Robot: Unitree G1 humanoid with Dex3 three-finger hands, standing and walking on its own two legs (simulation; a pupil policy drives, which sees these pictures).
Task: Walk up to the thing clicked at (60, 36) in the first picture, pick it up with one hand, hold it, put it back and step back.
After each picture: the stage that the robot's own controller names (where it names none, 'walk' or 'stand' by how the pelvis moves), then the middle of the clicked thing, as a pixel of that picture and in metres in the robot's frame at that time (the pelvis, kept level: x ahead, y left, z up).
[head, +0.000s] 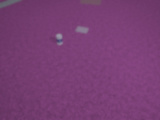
stand; (59, 39) +1.48 +0.27 -0.72
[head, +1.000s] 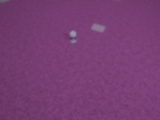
walk; (73, 37) +1.37 +0.18 -0.71
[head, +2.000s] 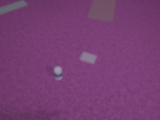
walk; (58, 73) +0.89 +0.20 -0.70
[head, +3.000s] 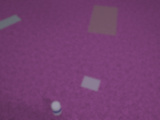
walk; (56, 108) +0.56 +0.19 -0.71
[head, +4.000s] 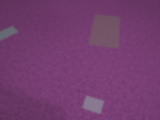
stand; out of the picture +0.37 +0.19 -0.71
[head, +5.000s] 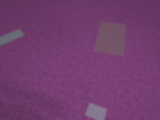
stand; out of the picture +0.34 +0.17 -0.72
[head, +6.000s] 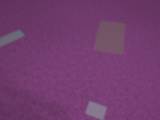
stand; out of the picture +0.36 +0.18 -0.73
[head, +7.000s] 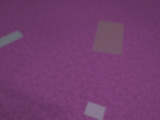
stand; out of the picture +0.36 +0.19 -0.73
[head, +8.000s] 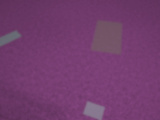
stand; out of the picture +0.35 +0.20 -0.73
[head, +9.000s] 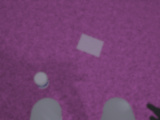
go down; (41, 80) +0.42 +0.19 -0.44
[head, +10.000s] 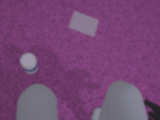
go down; (29, 63) +0.45 +0.20 -0.32
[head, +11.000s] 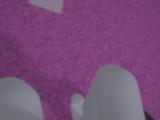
close in; out of the picture +0.44 +0.23 -0.24
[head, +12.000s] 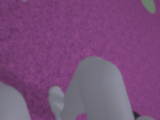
close; out of the picture +0.43 +0.26 -0.23
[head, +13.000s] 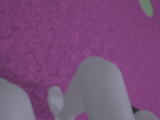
lift; out of the picture +0.42 +0.25 -0.23
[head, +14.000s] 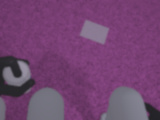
lift; (19, 78) +0.34 +0.21 -0.06
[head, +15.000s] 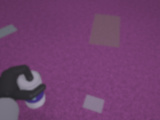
hold; (32, 90) +0.33 +0.17 +0.03
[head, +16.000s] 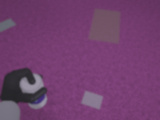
hold; (34, 91) +0.33 +0.17 +0.00
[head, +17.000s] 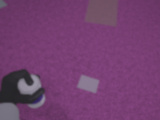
crouch; (32, 92) +0.34 +0.17 -0.05
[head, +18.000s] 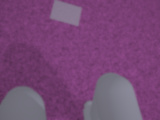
lower; out of the picture +0.50 +0.24 -0.09
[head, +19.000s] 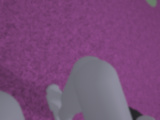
lower; out of the picture +0.45 +0.27 -0.24
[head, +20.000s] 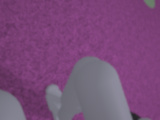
lower; out of the picture +0.45 +0.27 -0.24
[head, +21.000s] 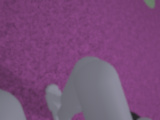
lower; out of the picture +0.45 +0.27 -0.24
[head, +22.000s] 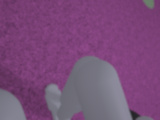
lower; out of the picture +0.45 +0.27 -0.24
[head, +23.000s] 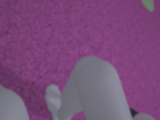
open; out of the picture +0.45 +0.25 -0.24
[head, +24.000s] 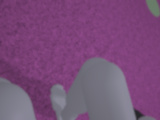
stand; out of the picture +0.44 +0.25 -0.24
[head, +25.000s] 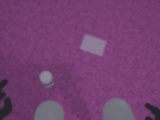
walk; (47, 79) +0.45 +0.18 -0.46
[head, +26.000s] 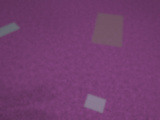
stand; out of the picture +0.38 +0.17 -0.66
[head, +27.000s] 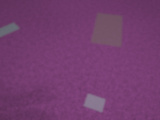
stand; out of the picture +0.39 +0.17 -0.67
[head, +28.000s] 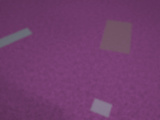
stand; out of the picture +0.40 +0.16 -0.72
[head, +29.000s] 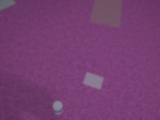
walk; (57, 107) +0.45 +0.12 -0.71
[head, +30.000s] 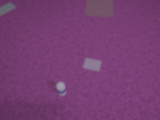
walk; (61, 88) +0.64 +0.19 -0.69
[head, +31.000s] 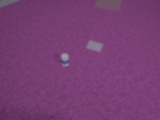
stand; (65, 59) +0.98 +0.16 -0.70
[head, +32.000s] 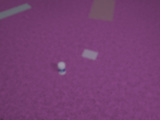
stand; (61, 68) +1.00 +0.19 -0.72
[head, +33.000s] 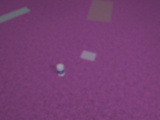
stand; (60, 70) +1.01 +0.21 -0.73
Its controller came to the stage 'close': yes
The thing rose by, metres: 0.71
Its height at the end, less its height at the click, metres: +0.00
